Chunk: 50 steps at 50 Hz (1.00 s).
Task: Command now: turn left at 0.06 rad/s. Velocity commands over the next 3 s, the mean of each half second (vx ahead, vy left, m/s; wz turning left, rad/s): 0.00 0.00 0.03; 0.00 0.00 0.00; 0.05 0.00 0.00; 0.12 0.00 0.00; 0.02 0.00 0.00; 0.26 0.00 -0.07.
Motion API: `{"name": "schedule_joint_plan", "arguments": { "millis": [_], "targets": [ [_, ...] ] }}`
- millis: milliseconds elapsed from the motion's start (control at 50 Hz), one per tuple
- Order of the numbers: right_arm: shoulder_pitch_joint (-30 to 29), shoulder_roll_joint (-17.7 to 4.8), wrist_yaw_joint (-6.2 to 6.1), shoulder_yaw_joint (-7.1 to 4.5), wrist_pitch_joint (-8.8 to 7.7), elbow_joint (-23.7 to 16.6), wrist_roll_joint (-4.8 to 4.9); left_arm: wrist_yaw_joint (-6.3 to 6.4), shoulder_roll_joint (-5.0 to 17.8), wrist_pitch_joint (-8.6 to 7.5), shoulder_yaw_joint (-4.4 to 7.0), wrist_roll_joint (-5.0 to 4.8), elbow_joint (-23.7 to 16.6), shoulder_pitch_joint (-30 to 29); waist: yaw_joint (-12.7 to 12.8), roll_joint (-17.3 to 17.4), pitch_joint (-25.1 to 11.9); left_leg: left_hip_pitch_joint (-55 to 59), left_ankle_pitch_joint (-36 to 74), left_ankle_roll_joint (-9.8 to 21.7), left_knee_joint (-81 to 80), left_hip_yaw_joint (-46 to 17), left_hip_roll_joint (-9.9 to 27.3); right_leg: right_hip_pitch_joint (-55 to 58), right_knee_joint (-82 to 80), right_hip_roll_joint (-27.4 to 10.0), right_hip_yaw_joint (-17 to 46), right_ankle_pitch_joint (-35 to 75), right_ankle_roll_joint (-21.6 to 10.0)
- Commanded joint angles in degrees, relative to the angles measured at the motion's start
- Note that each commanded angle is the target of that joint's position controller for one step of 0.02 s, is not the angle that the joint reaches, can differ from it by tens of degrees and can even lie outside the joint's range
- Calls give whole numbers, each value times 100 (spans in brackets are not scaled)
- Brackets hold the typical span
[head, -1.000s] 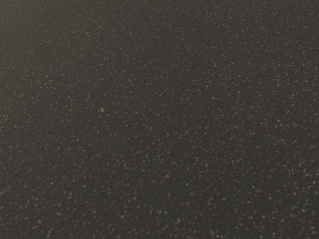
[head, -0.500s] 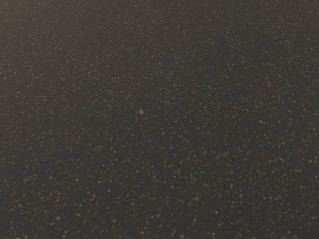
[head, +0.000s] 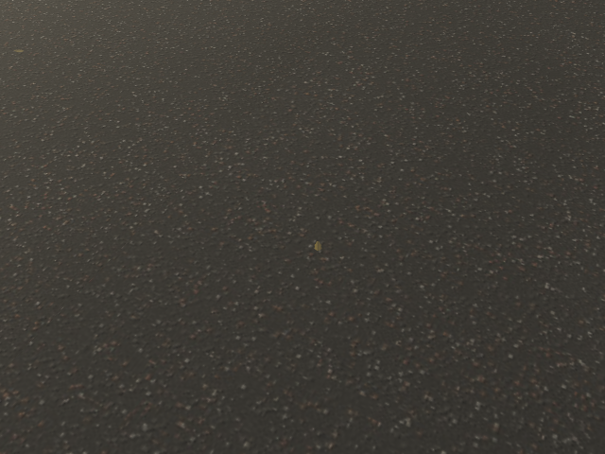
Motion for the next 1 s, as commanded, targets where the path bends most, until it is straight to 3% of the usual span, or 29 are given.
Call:
{"name": "schedule_joint_plan", "arguments": {
  "millis": [20, 160, 300, 560, 1000],
  "targets": [
    [-121, -556, 27, -124, -163, -354, -53, 31, 612, -49, 171, 19, -303, -223, -31, 495, -230, -268, 549, 302, -632, -413, 364, 335, -223, -82, 55, 305, -25],
    [15, -445, -33, -56, -272, -197, -11, 124, 574, 16, 199, -10, 14, 16, -4, 353, 24, -493, 310, 268, -667, -414, 311, 392, -262, -99, 81, 355, 43],
    [130, -356, -37, -30, -314, 37, 13, 181, 588, 25, 228, -35, 390, 161, -12, 165, -8, -391, 477, 286, -638, -334, 233, 463, -293, -122, 91, 487, 95],
    [363, -297, -81, -24, -332, 694, 55, 278, 564, 81, 241, -77, 1073, 356, -11, 122, 44, -246, 818, 242, -654, -143, 105, 535, -384, -115, 67, 649, 70],
    [673, -235, -123, 81, -316, 1707, 90, 314, 389, 140, 153, -93, 1756, 561, -39, 82, 204, -219, 794, 195, -763, 16, 25, 544, -513, -35, -20, 610, 11]
  ]
}}
Next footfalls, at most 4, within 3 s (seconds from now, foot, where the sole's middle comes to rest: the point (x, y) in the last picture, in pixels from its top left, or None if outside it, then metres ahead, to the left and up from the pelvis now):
1.86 left None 0.16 0.10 -0.77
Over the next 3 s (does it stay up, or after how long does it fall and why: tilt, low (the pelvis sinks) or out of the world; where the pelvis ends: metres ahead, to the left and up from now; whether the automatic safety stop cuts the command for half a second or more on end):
stays up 0.19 0.03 0.01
